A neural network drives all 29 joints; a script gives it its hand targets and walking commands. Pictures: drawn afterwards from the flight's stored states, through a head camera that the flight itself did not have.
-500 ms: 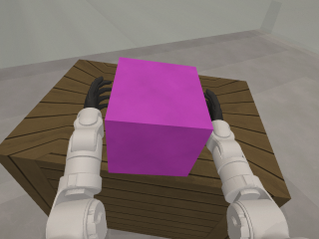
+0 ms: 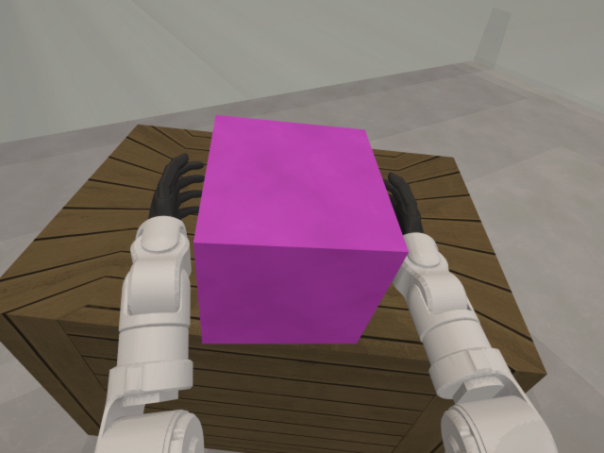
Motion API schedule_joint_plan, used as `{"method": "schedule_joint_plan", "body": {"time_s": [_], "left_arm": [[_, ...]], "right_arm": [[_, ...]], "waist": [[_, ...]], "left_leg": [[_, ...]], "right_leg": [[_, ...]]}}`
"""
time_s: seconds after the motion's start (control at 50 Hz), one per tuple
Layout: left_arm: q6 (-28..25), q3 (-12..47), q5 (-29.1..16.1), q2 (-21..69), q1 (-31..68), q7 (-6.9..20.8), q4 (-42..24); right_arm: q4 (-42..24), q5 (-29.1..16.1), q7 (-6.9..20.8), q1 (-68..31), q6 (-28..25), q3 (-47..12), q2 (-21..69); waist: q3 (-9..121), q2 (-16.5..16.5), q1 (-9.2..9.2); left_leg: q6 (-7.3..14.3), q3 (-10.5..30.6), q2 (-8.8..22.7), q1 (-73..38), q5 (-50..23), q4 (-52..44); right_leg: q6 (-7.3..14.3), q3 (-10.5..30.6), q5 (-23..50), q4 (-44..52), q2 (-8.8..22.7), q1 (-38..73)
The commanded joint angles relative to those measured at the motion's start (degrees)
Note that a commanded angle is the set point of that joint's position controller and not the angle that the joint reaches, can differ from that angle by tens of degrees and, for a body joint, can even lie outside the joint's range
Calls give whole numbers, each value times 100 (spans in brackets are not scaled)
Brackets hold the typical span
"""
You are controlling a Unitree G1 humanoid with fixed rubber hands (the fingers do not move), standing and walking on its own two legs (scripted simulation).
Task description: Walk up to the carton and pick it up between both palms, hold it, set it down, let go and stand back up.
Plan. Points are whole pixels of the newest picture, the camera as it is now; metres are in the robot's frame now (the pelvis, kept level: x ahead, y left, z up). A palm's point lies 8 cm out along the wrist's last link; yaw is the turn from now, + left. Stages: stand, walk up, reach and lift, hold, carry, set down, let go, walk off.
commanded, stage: reach and lift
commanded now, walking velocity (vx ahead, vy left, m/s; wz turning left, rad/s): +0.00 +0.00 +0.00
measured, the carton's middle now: (287, 231) +0.39 +0.00 +0.12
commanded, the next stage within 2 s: hold in 0.18 s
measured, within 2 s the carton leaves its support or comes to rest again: neither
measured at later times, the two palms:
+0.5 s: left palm (168, 207) +0.37 +0.15 +0.18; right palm (408, 221) +0.35 -0.16 +0.16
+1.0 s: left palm (153, 210) +0.34 +0.16 +0.20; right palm (408, 222) +0.34 -0.15 +0.17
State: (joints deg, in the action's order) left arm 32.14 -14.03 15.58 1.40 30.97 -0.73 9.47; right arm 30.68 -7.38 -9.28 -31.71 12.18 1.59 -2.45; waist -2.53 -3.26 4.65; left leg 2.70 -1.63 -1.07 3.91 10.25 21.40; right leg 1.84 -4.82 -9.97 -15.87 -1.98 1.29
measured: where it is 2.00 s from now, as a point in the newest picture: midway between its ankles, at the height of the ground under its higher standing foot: outside the picture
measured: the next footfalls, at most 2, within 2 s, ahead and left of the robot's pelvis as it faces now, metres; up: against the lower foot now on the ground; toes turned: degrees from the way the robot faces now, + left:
none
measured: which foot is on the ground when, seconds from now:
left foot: down 0.00-1.00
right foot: down 0.00-1.00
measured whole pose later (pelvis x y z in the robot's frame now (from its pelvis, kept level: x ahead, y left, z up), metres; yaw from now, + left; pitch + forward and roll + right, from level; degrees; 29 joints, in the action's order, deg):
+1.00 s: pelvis -0.01 +0.00 +0.00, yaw +0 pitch -10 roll -1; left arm 40.4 -15.9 17.1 1.0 33.1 1.0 4.5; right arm 28.7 -8.7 -9.8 -34.4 16.8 1.0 -2.2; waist -2.9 -3.3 4.4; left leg 2.6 -1.8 -1.2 1.7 9.0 20.4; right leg 2.1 -4.5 -9.5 -16.4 -1.9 2.6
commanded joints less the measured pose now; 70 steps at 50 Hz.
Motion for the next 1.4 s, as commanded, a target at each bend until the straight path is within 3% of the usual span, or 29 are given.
{"method": "schedule_joint_plan", "body": {"time_s": [0.0, 0.06, 0.12, 0.18, 0.26, 0.3, 0.32, 0.46, 0.56, 0.62, 0.66, 0.72, 0.78, 0.92, 1.04, 1.08, 1.18, 1.28, 1.34, 1.38], "left_arm": [[-132, 2932, -741, 3181, 3028, 783, -473], [-99, 2684, -686, 3113, 3176, 859, -418], [-77, 2648, -678, 3107, 3417, 830, -335], [-54, 2807, -790, 3182, 3354, 824, -348], [31, 2327, -556, 2931, 3357, 892, 87], [84, 2218, -464, 2870, 3443, 932, 62], [102, 2218, -503, 2878, 3540, 955, 8], [-68, 2496, -716, 3030, 3890, 847, -81], [101, 2284, -544, 2896, 3425, 937, -119], [162, 2456, -569, 2901, 3226, 991, -570], [191, 2592, -665, 2931, 3118, 1003, -726], [235, 2763, -718, 2948, 3222, 972, -1147], [342, 2641, -622, 2823, 3197, 1018, -946], [535, 2811, -775, 2937, 3618, 925, -1005], [646, 2636, -744, 2940, 3537, 975, -802], [624, 2591, -732, 2971, 3577, 965, -940], [679, 2146, -475, 2690, 3411, 1069, -576], [650, 2387, -615, 2825, 3608, 1071, -864], [593, 2290, -608, 2769, 3684, 1055, -567], [582, 2397, -635, 2849, 3776, 1026, -672]], "right_arm": [[-1952, -229, 572, -4204, -507, -1898, 2927], [-1895, -156, 590, -4334, -469, -1862, 3015], [-1881, -107, 646, -4586, -494, -1747, 2999], [-2270, -207, 596, -4871, -576, -1864, 3014], [-1622, -2, 609, -4686, -447, -1596, 3011], [-1422, -20, 657, -4660, -431, -1513, 2930], [-1411, 14, 667, -4693, -435, -1425, 2870], [-1699, 2, 660, -5104, -587, -1425, 3046], [-1602, -53, 589, -4684, -491, -1543, 2966], [-1850, -278, 462, -4463, -406, -1872, 3043], [-2175, -437, 399, -4465, -369, -2112, 3044], [-2420, -641, 373, -4451, -260, -2294, 3020], [-2096, -500, 395, -4251, -112, -2081, 2890], [-2185, -480, 564, -4683, -20, -1883, 2889], [-2096, -341, 579, -4768, 12, -1689, 2850], [-2019, -342, 615, -4683, 18, -1639, 2846], [-1690, -187, 627, -4515, 45, -1510, 2825], [-2092, -342, 586, -4891, -60, -1749, 2916], [-2010, -274, 607, -5036, -97, -1724, 2986], [-2168, -281, 621, -5158, -127, -1689, 3086]], "waist": [[2321, 518, 112], [2322, 363, 24], [2364, 410, 0], [2753, 459, 35], [2093, 292, -6], [2061, 444, -55], [2224, 452, 4], [2842, 602, 66], [2594, 394, 47], [2647, 541, 97], [2810, 445, 181], [2704, 568, 128], [1923, 514, 122], [1913, 675, 54], [2149, 494, 112], [2301, 574, 80], [2010, 262, 39], [2339, 497, 29], [2121, 407, -56], [2304, 524, -56]], "left_leg": [[-451, 289, 182, -1416, -1924, -128], [-333, 211, 107, -1107, -1404, -270], [-326, 199, 135, -1097, -1349, -291], [-326, 174, 106, -1294, -1592, -149], [-173, 76, 87, -773, -712, -437], [-196, 68, 76, -709, -672, -475], [-200, 66, 86, -792, -655, -480], [-271, 112, 68, -1101, -1062, -263], [-239, 87, 56, -1137, -1290, -288], [-298, 147, -3, -1171, -1839, -140], [-342, 186, -8, -1349, -2324, -6], [-426, 233, 24, -1416, -2467, 43], [-377, 195, 60, -1206, -1691, -228], [-356, 154, 133, -1072, -1159, -364], [-256, 113, 174, -1048, -822, -462], [-286, 115, 209, -1050, -871, -490], [-147, 39, 137, -1004, -626, -569], [-259, -2, 97, -1003, -1048, -383], [-172, -4, 88, -851, -778, -457], [-168, -12, 69, -777, -645, -473]], "right_leg": [[-272, -13, 1421, 169, -63, -258], [-332, 25, 1273, 190, -4, -86], [-293, 19, 1178, 175, -15, -143], [-332, 28, 1459, 153, -13, -48], [-352, 55, 928, 235, 76, -125], [-327, 62, 889, 222, 120, -32], [-347, 47, 845, 204, 119, -37], [-333, -12, 1071, 173, 72, -158], [-406, 2, 1462, 146, 71, 214], [-482, 57, 2263, 2, 56, 544], [-507, 49, 2751, -52, 11, 663], [-432, 55, 2512, -26, -17, 474], [-377, 14, 1581, 154, 24, 137], [-213, 25, 537, 263, 25, -276], [-229, 9, 359, 292, 20, -153], [-224, -20, 333, 258, 5, -136], [-310, -11, 302, 312, 54, -4], [-299, -30, 701, 196, 5, 177], [-298, -15, 443, 247, 63, 22], [-309, 42, 364, 227, 84, -20]]}}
